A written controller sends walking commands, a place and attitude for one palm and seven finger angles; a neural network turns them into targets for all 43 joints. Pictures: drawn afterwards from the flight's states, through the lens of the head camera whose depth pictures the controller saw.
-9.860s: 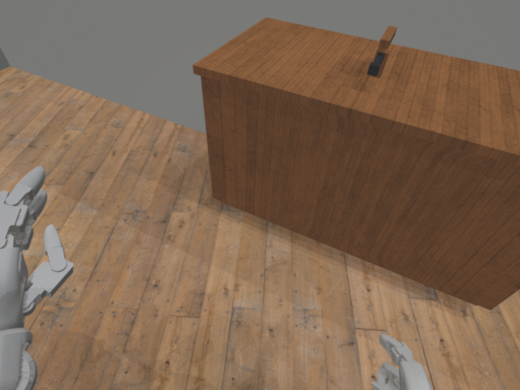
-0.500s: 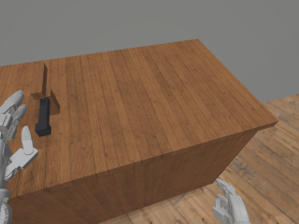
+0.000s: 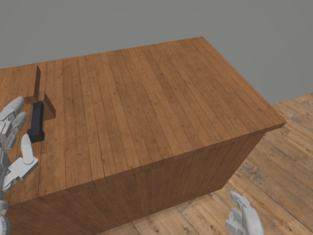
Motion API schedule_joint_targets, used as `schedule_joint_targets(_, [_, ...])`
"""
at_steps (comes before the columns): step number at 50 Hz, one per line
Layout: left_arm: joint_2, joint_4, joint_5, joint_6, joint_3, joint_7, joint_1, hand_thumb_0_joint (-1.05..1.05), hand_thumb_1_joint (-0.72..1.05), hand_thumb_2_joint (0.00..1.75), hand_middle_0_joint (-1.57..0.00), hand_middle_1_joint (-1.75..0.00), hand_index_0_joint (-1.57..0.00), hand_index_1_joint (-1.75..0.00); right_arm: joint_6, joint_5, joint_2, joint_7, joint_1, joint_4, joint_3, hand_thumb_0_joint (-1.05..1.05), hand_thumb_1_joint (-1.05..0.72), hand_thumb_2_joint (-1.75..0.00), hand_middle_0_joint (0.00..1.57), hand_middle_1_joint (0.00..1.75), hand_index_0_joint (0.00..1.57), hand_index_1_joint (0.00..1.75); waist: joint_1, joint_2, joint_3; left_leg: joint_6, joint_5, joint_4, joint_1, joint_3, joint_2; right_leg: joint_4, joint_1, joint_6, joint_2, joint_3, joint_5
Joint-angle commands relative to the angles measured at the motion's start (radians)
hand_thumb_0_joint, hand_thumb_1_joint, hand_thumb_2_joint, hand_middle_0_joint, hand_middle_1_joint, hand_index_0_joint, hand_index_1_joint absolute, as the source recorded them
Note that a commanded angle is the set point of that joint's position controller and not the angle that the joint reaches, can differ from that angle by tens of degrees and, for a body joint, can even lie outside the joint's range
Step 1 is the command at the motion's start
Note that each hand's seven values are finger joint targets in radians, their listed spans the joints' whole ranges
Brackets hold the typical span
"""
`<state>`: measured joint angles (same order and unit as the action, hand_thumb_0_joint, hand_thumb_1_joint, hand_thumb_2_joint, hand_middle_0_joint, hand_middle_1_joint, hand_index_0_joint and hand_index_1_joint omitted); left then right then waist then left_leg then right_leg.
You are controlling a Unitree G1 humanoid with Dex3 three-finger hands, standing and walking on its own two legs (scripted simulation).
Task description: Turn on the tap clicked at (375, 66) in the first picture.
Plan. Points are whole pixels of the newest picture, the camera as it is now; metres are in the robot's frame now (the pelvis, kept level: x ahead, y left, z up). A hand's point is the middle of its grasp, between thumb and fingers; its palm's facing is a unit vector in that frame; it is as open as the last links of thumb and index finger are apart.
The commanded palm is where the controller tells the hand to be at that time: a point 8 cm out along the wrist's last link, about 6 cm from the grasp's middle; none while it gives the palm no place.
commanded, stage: come to a stop and stand still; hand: left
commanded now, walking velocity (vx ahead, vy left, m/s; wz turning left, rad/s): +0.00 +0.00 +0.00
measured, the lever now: (35, 134) +0.32 +0.33 +0.08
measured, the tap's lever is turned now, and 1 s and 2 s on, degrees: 0 0 0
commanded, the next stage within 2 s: look again from close up in 0.92 s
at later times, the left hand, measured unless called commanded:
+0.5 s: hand (1, 149) +0.23 +0.31 +0.16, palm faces +0.37 -0.86 -0.36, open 7.4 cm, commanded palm +0.16 +0.33 +0.18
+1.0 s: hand out of the picture +0.22 +0.33 +0.17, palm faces +0.37 -0.86 -0.34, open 7.4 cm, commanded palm +0.16 +0.37 +0.18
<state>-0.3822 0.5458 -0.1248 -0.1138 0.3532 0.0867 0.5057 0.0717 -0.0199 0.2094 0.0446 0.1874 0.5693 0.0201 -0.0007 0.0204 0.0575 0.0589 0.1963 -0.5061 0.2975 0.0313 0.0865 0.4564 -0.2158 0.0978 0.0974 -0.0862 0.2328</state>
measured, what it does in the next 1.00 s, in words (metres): shifts its weight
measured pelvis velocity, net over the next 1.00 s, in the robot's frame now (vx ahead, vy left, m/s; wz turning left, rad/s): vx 0.00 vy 0.09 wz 0.00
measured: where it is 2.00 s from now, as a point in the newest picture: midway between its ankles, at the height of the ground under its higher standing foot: outside the picture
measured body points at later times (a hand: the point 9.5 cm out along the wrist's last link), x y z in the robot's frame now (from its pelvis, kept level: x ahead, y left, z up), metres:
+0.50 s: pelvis +0.01 +0.05 +0.00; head +0.04 +0.09 +0.45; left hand +0.21 +0.36 +0.18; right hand +0.18 -0.18 -0.06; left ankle +0.03 +0.15 -0.74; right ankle +0.01 -0.05 -0.73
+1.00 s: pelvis +0.00 +0.09 +0.01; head +0.03 +0.12 +0.45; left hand +0.20 +0.37 +0.19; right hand +0.19 -0.12 -0.06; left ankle +0.03 +0.15 -0.74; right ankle +0.01 -0.05 -0.73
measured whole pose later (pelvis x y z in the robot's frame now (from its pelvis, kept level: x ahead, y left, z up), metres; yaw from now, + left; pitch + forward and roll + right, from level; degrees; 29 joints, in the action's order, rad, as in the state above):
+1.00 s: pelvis +0.00 +0.09 +0.01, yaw +0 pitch +0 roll -1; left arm -0.36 0.54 -0.04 -0.18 0.35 0.12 0.42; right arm 0.09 0.01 0.18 0.02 0.17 0.56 0.06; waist -0.02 -0.04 0.07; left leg -0.07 0.18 -0.44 0.25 -0.01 -0.05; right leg 0.38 -0.18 -0.02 -0.02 -0.04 0.19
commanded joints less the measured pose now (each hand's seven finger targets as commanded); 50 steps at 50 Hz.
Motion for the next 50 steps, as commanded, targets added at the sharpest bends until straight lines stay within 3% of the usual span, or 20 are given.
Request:
schedule_joint_targets(1, [-0.168,0.199,-0.006,-0.064,0.121,0.015,-0.039,0.00,0.90,0.90,-0.20,-0.30,-0.20,-0.30,0.063,-0.004,0.115,0.007,-0.098,-0.172,-0.052,0.00,-0.90,-0.90,0.20,0.30,0.20,0.30,-0.002,0.018,-0.141,-0.079,-0.044,0.004,-0.090,0.009,0.027,-0.134,-0.011,-0.086,-0.186,0.151,-0.143])
schedule_joint_targets(2, [-1.021,0.581,0.033,-0.254,0.365,0.019,-0.922,0.00,0.90,0.90,-0.20,-0.30,-0.20,-0.30,0.062,-0.073,0.158,0.109,0.136,-0.279,0.157,0.00,-0.90,-0.90,0.20,0.30,0.20,0.30,0.022,0.069,-0.084,-0.085,-0.255,-0.044,-0.091,0.027,-0.072,-0.227,-0.001,-0.140,-0.122,0.140,-0.055])
schedule_joint_targets(3, [-0.388,0.054,0.048,-0.161,0.342,0.009,-0.576,0.00,0.90,0.90,-0.20,-0.30,-0.20,-0.30,0.113,-0.055,0.052,0.060,0.031,-0.191,-0.018,0.00,-0.90,-0.90,0.20,0.30,0.20,0.30,0.008,-0.086,-0.099,-0.093,-0.096,-0.104,-0.049,0.009,0.042,-0.167,-0.092,-0.114,-0.199,0.141,0.085])
schedule_joint_targets(4, [-0.353,0.005,0.045,-0.126,0.271,0.010,-0.419,0.00,0.90,0.90,-0.20,-0.30,-0.20,-0.30,0.114,-0.008,0.120,0.018,-0.031,-0.158,-0.035,0.00,-0.90,-0.90,0.20,0.30,0.20,0.30,-0.016,-0.144,-0.090,-0.081,0.023,-0.094,-0.032,-0.015,-0.021,-0.190,-0.090,-0.114,-0.165,0.194,0.068])
schedule_joint_targets(5, [-0.385,-0.056,0.035,-0.123,0.255,0.015,-0.387,0.00,0.90,0.90,-0.20,-0.30,-0.20,-0.30,0.118,0.007,0.182,0.014,-0.035,-0.167,-0.056,0.00,-0.90,-0.90,0.20,0.30,0.20,0.30,-0.048,-0.114,-0.089,-0.083,0.030,-0.173,-0.046,-0.046,-0.062,-0.198,-0.125,-0.103,-0.198,0.256,-0.001])
schedule_joint_targets(6, [-0.358,-0.088,0.024,-0.138,0.232,0.000,-0.330,0.00,0.90,0.90,-0.20,-0.30,-0.20,-0.30,0.127,0.014,0.170,0.001,0.002,-0.163,-0.063,0.00,-0.90,-0.90,0.20,0.30,0.20,0.30,-0.049,-0.099,-0.154,-0.077,0.061,-0.205,0.001,-0.038,-0.078,-0.179,-0.063,-0.072,-0.252,0.285,-0.028])
schedule_joint_targets(7, [-0.274,-0.127,0.019,-0.140,0.182,-0.003,-0.224,0.00,0.90,0.90,-0.20,-0.30,-0.20,-0.30,0.129,0.008,0.153,-0.016,-0.018,-0.147,-0.054,0.00,-0.90,-0.90,0.20,0.30,0.20,0.30,-0.047,-0.004,-0.196,-0.078,0.046,-0.187,-0.020,-0.031,-0.062,-0.140,-0.036,-0.047,-0.270,0.294,-0.099])
schedule_joint_targets(10, [-0.151,0.038,0.003,-0.173,0.074,-0.010,-0.127,0.00,0.90,0.90,-0.20,-0.30,-0.20,-0.30,0.143,-0.004,0.157,-0.062,0.013,-0.169,-0.043,0.00,-0.90,-0.90,0.20,0.30,0.20,0.30,-0.041,0.009,-0.193,-0.085,-0.014,-0.077,-0.040,-0.015,-0.052,-0.088,0.007,-0.082,-0.250,0.213,-0.211])
schedule_joint_targets(12, [-0.135,0.097,0.008,-0.173,0.059,0.005,-0.072,0.00,0.90,0.90,-0.20,-0.30,-0.20,-0.30,0.152,-0.010,0.147,-0.066,-0.056,-0.162,-0.041,0.00,-0.90,-0.90,0.20,0.30,0.20,0.30,-0.041,0.042,-0.204,-0.098,-0.106,-0.003,-0.150,-0.004,-0.024,-0.044,-0.024,-0.109,-0.189,0.145,-0.220])
schedule_joint_targets(14, [-0.203,0.175,0.023,-0.183,0.121,0.018,-0.121,0.00,0.90,0.90,-0.20,-0.30,-0.20,-0.30,0.149,0.005,0.163,-0.056,-0.062,-0.173,-0.052,0.00,-0.90,-0.90,0.20,0.30,0.20,0.30,-0.037,-0.023,-0.160,-0.091,-0.090,0.021,-0.078,0.011,-0.017,-0.060,0.002,-0.118,-0.180,0.124,-0.204])
schedule_joint_targets(17, [-0.306,0.223,0.037,-0.196,0.207,0.042,-0.212,0.00,0.90,0.90,-0.20,-0.30,-0.20,-0.30,0.141,0.010,0.156,-0.032,-0.112,-0.154,-0.041,0.00,-0.90,-0.90,0.20,0.30,0.20,0.30,-0.020,0.002,-0.125,-0.084,-0.006,0.063,-0.070,0.043,-0.018,-0.090,-0.017,-0.069,-0.189,0.157,-0.081])
schedule_joint_targets(18, [-0.255,0.190,0.037,-0.194,0.187,0.046,-0.204,0.00,0.90,0.90,-0.20,-0.30,-0.20,-0.30,0.137,0.017,0.150,-0.025,-0.099,-0.148,-0.043,0.00,-0.90,-0.90,0.20,0.30,0.20,0.30,-0.015,0.017,-0.127,-0.089,0.010,0.084,-0.049,0.058,-0.011,-0.091,0.007,-0.068,-0.178,0.143,-0.070])
schedule_joint_targets(22, [-0.251,0.214,0.044,-0.180,0.176,0.055,-0.232,0.00,0.90,0.90,-0.20,-0.30,-0.20,-0.30,0.137,0.007,0.146,-0.019,-0.103,-0.144,-0.044,0.00,-0.90,-0.90,0.20,0.30,0.20,0.30,-0.015,0.164,-0.184,-0.092,-0.049,0.110,-0.070,0.091,0.011,-0.062,0.068,-0.064,-0.171,0.130,-0.122])
schedule_joint_targets(28, [-0.107,0.185,0.060,-0.163,0.073,0.037,-0.097,0.00,0.90,0.90,-0.20,-0.30,-0.20,-0.30,0.126,0.018,0.148,-0.033,-0.070,-0.143,-0.048,0.00,-0.90,-0.90,0.20,0.30,0.20,0.30,-0.011,0.101,-0.228,-0.084,-0.250,0.103,-0.146,0.095,0.035,-0.053,0.070,-0.078,-0.152,0.070,-0.201])
schedule_joint_targets(32, [-0.139,0.119,0.071,-0.135,0.113,0.040,-0.088,0.00,0.90,0.90,-0.20,-0.30,-0.20,-0.30,0.099,0.008,0.140,-0.029,-0.100,-0.154,-0.043,0.00,-0.90,-0.90,0.20,0.30,0.20,0.30,-0.010,0.023,-0.170,-0.065,-0.186,0.150,-0.127,0.107,0.046,-0.061,0.044,-0.088,-0.150,0.073,-0.149])
schedule_joint_targets(33, [-0.097,0.102,0.070,-0.137,0.075,0.032,-0.099,0.00,0.90,0.90,-0.20,-0.30,-0.20,-0.30,0.086,0.019,0.141,-0.026,-0.082,-0.149,-0.040,0.00,-0.90,-0.90,0.20,0.30,0.20,0.30,-0.004,0.009,-0.152,-0.063,-0.146,0.165,-0.101,0.118,0.049,-0.067,0.037,-0.089,-0.141,0.062,-0.125])
schedule_joint_targets(37, [-0.171,0.157,0.080,-0.133,0.129,0.040,-0.187,0.00,0.90,0.90,-0.20,-0.30,-0.20,-0.30,0.071,0.014,0.129,-0.014,-0.119,-0.167,-0.035,0.00,-0.90,-0.90,0.20,0.30,0.20,0.30,-0.007,0.059,-0.157,-0.047,-0.065,0.201,-0.119,0.123,0.049,-0.062,0.039,-0.085,-0.148,0.078,-0.086])
schedule_joint_targets(38, [-0.129,0.146,0.078,-0.140,0.093,0.034,-0.178,0.00,0.90,0.90,-0.20,-0.30,-0.20,-0.30,0.067,0.027,0.128,-0.011,-0.103,-0.164,-0.031,0.00,-0.90,-0.90,0.20,0.30,0.20,0.30,-0.005,0.066,-0.158,-0.049,-0.050,0.207,-0.108,0.130,0.048,-0.066,0.042,-0.085,-0.142,0.070,-0.084])
schedule_joint_targets(42, [-0.163,0.240,0.084,-0.135,0.103,0.043,-0.202,0.00,0.90,0.90,-0.20,-0.30,-0.20,-0.30,0.080,0.020,0.119,-0.013,-0.127,-0.177,-0.027,0.00,-0.90,-0.90,0.20,0.30,0.20,0.30,-0.013,0.126,-0.188,-0.033,-0.088,0.202,-0.151,0.120,0.042,-0.063,0.058,-0.077,-0.151,0.080,-0.094])
schedule_joint_targets(50, [-0.139,0.173,0.072,-0.132,0.097,0.039,-0.108,0.00,0.90,0.90,-0.20,-0.30,-0.20,-0.30,0.074,0.017,0.126,-0.011,-0.089,-0.168,-0.034,0.00,-0.90,-0.90,0.20,0.30,0.20,0.30,-0.002,0.075,-0.191,-0.039,-0.154,0.167,-0.125,0.101,0.032,-0.091,0.097,-0.074,-0.171,0.083,-0.158])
